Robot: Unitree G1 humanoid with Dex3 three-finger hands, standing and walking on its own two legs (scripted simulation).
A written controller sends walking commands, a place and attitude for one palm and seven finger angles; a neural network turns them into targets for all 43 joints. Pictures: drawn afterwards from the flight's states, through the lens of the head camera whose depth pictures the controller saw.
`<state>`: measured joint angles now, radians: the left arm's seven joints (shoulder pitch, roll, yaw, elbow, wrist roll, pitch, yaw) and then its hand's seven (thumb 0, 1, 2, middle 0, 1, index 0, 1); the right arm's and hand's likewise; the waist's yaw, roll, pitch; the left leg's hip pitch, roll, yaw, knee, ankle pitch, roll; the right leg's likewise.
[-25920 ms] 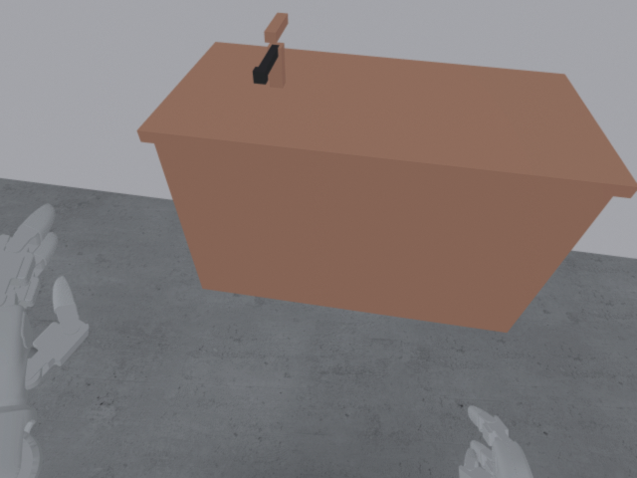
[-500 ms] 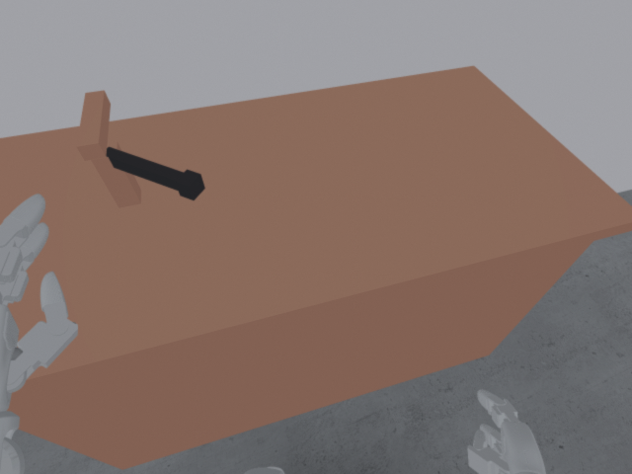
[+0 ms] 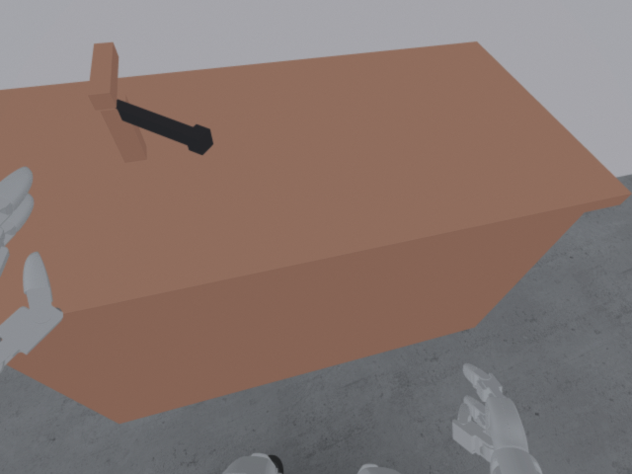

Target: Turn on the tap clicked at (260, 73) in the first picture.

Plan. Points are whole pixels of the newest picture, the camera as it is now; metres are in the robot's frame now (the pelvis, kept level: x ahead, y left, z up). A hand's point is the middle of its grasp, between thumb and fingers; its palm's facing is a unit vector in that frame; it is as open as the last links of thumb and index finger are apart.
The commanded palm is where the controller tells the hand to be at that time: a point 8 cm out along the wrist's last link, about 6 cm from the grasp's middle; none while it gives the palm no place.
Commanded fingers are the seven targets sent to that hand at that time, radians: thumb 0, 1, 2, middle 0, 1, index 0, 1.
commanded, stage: step back with the hand held close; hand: left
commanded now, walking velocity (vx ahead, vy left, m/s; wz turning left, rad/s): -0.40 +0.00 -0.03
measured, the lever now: (199, 139) +0.53 +0.22 +0.09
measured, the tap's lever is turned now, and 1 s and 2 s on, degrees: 49 49 49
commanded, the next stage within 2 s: stop stepping back and stand still in 0.26 s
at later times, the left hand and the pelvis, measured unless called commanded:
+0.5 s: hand out of the picture +0.08 +0.20 +0.17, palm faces +0.31 -0.85 -0.43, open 7.5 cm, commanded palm +0.02 +0.26 +0.19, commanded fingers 0.00 0.90 0.90 -0.20 -0.30 -0.20 -0.30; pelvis -0.14 -0.02 +0.00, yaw +0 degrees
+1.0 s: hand out of the picture -0.03 +0.19 +0.17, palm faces +0.43 -0.82 -0.39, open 7.5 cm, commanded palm -0.08 +0.23 +0.19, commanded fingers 0.00 0.90 0.90 -0.20 -0.30 -0.20 -0.30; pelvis -0.24 -0.05 -0.01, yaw +1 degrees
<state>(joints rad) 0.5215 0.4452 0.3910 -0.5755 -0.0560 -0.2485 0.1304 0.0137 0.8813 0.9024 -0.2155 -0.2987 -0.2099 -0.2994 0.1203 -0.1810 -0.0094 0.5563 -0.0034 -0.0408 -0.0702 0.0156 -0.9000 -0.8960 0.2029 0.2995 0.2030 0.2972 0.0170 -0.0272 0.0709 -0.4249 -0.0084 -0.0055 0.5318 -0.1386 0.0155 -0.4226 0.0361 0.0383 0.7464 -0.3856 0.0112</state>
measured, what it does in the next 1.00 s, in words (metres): walks backwards: right foot, then left foot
